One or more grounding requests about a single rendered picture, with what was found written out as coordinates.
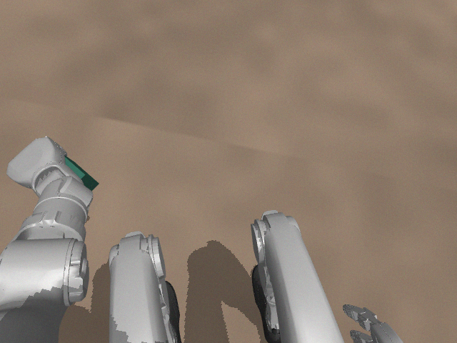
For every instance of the left robot arm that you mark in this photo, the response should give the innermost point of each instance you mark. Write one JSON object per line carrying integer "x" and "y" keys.
{"x": 44, "y": 269}

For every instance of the right robot foot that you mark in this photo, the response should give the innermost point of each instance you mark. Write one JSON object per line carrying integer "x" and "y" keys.
{"x": 271, "y": 335}

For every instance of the right robot hand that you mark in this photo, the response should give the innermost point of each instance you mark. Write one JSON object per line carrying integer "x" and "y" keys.
{"x": 380, "y": 332}

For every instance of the small box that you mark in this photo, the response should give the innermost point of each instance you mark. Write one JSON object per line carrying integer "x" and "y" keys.
{"x": 88, "y": 181}

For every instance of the left robot foot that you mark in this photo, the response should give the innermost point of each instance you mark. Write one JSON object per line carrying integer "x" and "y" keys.
{"x": 174, "y": 312}

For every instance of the left robot hand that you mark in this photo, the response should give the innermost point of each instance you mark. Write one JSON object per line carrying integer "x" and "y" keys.
{"x": 40, "y": 152}

